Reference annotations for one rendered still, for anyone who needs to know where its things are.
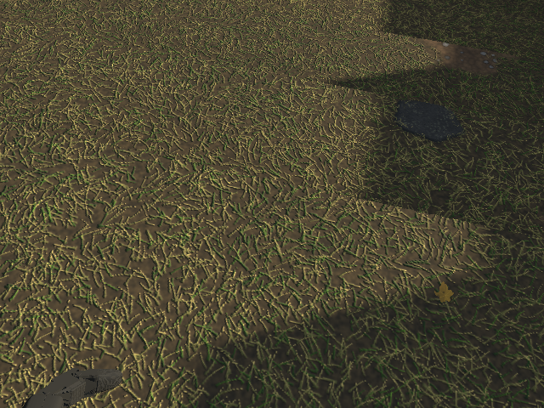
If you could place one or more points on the left robot hand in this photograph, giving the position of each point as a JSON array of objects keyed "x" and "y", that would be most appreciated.
[{"x": 73, "y": 385}]

